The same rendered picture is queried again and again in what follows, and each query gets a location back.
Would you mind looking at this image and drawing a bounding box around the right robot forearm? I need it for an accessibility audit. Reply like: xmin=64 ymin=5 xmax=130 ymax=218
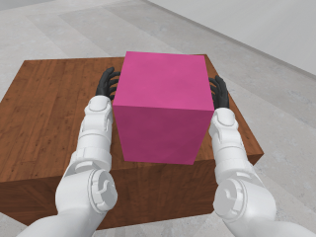
xmin=208 ymin=108 xmax=267 ymax=189

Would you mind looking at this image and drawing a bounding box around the robot right upper arm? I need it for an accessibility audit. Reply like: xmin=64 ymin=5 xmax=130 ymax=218
xmin=212 ymin=178 xmax=316 ymax=237

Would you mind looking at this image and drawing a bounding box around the pedestal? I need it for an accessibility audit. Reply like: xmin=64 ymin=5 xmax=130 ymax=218
xmin=0 ymin=54 xmax=265 ymax=231

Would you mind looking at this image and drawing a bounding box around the left robot hand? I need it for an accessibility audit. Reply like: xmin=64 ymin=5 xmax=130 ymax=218
xmin=95 ymin=66 xmax=121 ymax=100

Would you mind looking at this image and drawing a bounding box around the carton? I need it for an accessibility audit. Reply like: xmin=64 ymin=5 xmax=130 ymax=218
xmin=113 ymin=51 xmax=214 ymax=165

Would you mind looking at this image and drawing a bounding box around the robot left upper arm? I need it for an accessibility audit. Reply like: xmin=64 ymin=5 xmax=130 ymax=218
xmin=16 ymin=168 xmax=118 ymax=237

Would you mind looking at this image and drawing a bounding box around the right robot hand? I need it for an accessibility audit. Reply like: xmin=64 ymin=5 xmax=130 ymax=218
xmin=208 ymin=75 xmax=230 ymax=110

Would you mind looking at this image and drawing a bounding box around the left robot forearm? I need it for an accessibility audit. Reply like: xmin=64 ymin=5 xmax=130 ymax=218
xmin=55 ymin=95 xmax=114 ymax=203

